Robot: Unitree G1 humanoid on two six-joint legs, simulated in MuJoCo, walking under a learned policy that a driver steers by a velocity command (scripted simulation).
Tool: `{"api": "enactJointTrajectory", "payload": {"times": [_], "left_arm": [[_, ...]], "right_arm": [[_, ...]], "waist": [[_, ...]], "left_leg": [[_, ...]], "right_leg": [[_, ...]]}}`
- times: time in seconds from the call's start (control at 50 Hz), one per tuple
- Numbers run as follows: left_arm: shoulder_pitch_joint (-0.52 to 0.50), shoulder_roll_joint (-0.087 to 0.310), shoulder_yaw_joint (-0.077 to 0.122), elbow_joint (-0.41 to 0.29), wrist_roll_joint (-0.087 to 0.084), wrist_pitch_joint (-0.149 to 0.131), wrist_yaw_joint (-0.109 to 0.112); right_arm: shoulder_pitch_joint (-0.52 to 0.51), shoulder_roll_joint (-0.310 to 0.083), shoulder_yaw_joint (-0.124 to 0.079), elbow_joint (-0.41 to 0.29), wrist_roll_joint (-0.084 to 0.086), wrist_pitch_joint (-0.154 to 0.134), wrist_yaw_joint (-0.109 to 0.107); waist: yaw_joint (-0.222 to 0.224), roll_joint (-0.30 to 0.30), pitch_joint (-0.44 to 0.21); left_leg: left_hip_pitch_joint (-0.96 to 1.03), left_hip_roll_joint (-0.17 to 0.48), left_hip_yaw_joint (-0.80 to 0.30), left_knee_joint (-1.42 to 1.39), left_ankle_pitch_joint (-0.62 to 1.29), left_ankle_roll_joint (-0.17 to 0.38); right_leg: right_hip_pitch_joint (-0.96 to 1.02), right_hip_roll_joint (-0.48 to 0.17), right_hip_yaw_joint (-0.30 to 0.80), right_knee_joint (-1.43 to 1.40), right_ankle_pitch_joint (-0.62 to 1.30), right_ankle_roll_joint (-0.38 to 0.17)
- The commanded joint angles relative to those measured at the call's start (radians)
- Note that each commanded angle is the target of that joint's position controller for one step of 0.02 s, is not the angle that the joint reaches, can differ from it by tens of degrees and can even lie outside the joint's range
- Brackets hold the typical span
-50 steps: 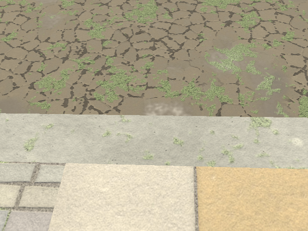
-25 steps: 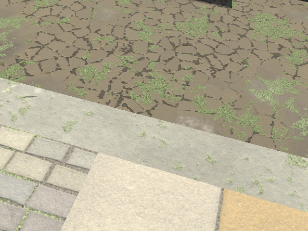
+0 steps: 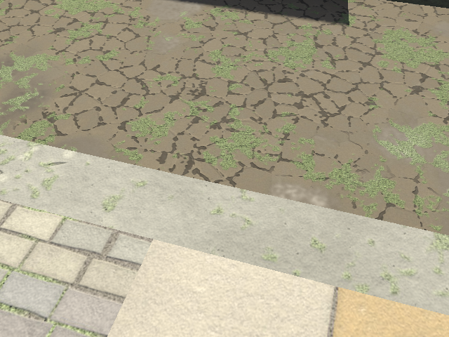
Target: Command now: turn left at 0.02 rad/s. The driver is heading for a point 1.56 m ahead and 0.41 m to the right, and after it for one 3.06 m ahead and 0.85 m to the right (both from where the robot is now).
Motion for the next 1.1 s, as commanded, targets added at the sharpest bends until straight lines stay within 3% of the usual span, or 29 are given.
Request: {"api": "enactJointTrajectory", "payload": {"times": [0.02, 0.48, 0.76, 1.1], "left_arm": [[-0.012, 0.124, 0.026, -0.027, -0.001, -0.011, 0.004], [0.032, 0.107, 0.011, 0.134, -0.004, -0.002, 0.016], [0.08, 0.087, 0.003, 0.173, -0.005, 0.001, 0.02], [0.136, 0.062, -0.002, 0.19, -0.007, 0.002, 0.021]], "right_arm": [[-0.012, -0.1, -0.025, -0.034, 0.001, -0.014, -0.007], [0.013, -0.084, -0.014, 0.167, 0.01, -0.021, -0.021], [0.034, -0.067, 0.001, 0.242, 0.012, -0.022, -0.023], [0.073, -0.046, 0.015, 0.284, 0.013, -0.024, -0.026]], "waist": [[0.006, 0.005, -0.033], [0.009, 0.0, -0.005], [0.008, 0.001, 0.006], [0.007, 0.0, 0.017]], "left_leg": [[0.027, 0.058, -0.059, -0.075, 0.173, 0.013], [0.036, 0.051, -0.026, -0.1, 0.169, 0.003], [0.02, 0.047, -0.013, -0.107, 0.147, 0.001], [0.003, 0.044, -0.004, -0.106, 0.131, -0.002]], "right_leg": [[-0.022, -0.051, 0.055, -0.095, 0.136, -0.025], [-0.019, -0.02, 0.037, -0.125, 0.129, -0.03], [-0.026, -0.012, 0.033, -0.129, 0.121, -0.033], [-0.035, -0.007, 0.032, -0.129, 0.116, -0.038]]}}
Next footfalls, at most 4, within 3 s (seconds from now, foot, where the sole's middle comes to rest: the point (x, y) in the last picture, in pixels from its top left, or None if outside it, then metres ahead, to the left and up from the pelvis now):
2.02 right None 0.44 -0.11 -0.77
2.58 left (204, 275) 0.72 0.10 -0.77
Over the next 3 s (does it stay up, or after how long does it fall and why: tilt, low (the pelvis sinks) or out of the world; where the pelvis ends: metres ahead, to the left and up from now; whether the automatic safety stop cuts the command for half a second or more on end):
stays up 0.69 0.00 -0.01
